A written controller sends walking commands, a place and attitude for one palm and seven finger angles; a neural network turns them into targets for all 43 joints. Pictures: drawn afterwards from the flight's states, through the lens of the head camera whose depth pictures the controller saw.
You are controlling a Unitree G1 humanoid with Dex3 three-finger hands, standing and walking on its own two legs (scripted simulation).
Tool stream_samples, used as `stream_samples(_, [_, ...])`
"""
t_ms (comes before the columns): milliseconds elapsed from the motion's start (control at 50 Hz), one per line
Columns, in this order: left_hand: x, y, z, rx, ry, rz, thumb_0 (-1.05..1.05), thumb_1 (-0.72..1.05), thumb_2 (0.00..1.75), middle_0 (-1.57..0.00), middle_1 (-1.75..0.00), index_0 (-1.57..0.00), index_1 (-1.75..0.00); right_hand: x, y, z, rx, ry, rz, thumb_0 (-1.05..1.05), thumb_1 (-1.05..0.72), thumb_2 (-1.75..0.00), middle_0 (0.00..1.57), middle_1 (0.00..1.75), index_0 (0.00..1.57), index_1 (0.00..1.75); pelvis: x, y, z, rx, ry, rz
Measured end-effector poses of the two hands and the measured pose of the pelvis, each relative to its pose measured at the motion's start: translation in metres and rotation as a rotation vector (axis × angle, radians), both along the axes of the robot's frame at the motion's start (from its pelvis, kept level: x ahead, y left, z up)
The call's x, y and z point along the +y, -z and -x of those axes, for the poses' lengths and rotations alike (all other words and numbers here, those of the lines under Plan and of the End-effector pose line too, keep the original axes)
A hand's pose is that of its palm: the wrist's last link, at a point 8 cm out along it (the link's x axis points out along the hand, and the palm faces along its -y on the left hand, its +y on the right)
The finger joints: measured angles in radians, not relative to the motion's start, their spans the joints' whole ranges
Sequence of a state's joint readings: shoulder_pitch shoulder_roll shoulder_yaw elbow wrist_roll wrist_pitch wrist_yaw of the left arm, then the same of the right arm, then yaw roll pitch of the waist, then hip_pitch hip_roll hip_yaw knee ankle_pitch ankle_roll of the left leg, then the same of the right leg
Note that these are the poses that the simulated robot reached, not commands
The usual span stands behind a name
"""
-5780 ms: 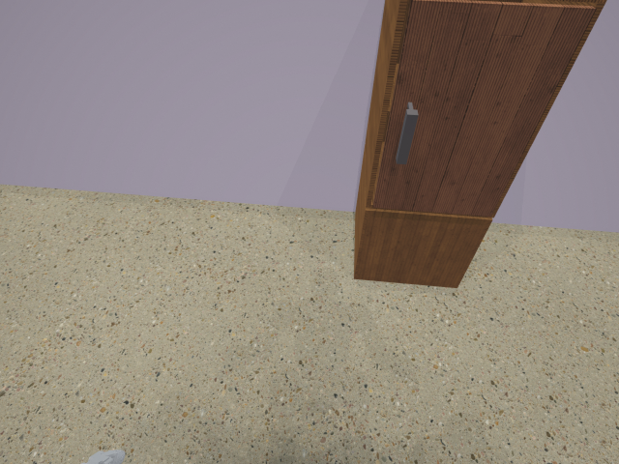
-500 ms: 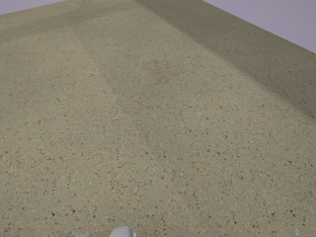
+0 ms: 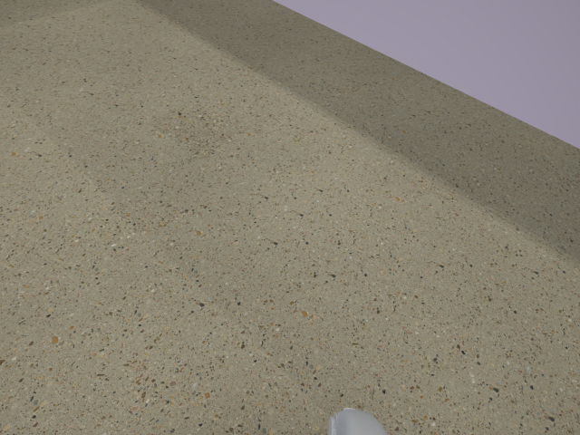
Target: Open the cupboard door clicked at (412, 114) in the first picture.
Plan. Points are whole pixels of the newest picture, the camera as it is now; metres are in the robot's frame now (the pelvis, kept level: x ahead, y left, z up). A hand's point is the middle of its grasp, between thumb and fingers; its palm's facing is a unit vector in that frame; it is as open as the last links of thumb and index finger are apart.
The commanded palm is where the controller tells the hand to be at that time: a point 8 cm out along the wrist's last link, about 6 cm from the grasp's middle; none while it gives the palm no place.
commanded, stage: walk to a spot facing it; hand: left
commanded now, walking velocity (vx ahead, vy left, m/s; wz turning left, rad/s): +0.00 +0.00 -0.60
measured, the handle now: out of the picture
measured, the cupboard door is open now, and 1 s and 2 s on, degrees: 0 0 0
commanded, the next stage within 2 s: turn to face it in 0.14 s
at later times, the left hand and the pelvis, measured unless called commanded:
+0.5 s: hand (221, 368) +0.24 +0.12 -0.17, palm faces -0.17 -0.97 -0.18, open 7.4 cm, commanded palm none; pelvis +0.09 -0.02 -0.01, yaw -7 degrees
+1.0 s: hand (150, 423) +0.15 +0.21 -0.17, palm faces +0.16 -0.95 -0.26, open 7.4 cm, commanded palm none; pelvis +0.09 -0.01 +0.00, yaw +8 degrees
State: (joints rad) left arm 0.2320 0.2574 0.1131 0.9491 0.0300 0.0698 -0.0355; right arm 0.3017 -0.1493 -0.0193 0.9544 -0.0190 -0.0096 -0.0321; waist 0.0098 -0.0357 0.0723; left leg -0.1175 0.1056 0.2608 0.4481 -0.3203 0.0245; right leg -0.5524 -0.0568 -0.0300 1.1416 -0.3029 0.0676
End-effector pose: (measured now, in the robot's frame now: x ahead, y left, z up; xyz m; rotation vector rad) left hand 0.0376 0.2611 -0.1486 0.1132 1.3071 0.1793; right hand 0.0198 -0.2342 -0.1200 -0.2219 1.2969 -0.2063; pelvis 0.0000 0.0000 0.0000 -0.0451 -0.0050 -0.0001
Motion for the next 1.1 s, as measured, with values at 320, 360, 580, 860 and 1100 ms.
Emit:
stream_samples(320, [-0.087,-0.013,-0.203,-0.249,0.328,-0.045,0.0,0.9,0.9,-0.19,-0.3,-0.2,-0.3,-0.033,0.044,0.031,0.144,0.299,-0.075,0.01,-0.91,-0.9,0.2,0.3,0.2,0.3,-0.034,0.021,-0.059,-0.01,0.178,-0.038])
stream_samples(360, [-0.09,-0.017,-0.204,-0.237,0.333,-0.045,0.0,0.9,0.9,-0.2,-0.3,-0.2,-0.3,-0.037,0.04,0.008,0.088,0.289,-0.068,0.01,-0.91,-0.9,0.2,0.3,0.19,0.3,-0.033,0.016,-0.066,-0.01,0.183,-0.041])
stream_samples(580, [-0.069,0.011,-0.19,-0.219,0.181,0.054,0.0,0.9,0.9,-0.2,-0.3,-0.2,-0.3,-0.009,0.033,-0.084,-0.017,0.129,-0.052,0.0,-0.91,-0.9,0.2,0.3,0.19,0.3,-0.008,0.025,-0.101,-0.023,0.061,0.002])
stream_samples(860, [0.007,-0.002,-0.106,-0.015,-0.022,-0.05,0.01,0.91,0.9,-0.19,-0.3,-0.2,-0.3,0.003,0.006,-0.119,0.003,-0.02,-0.02,0.0,-0.91,-0.9,0.2,0.3,0.2,0.3,0.006,0.002,-0.098,0.032,-0.052,0.006])
stream_samples(1100, [-0.029,-0.022,-0.096,-0.158,-0.12,-0.112,0.01,0.91,0.9,-0.19,-0.3,-0.2,-0.3,-0.047,0.025,-0.146,-0.027,-0.141,-0.05,0.01,-0.9,-0.9,0.2,0.3,0.2,0.3,-0.038,0.01,-0.079,0.025,-0.205,-0.027])
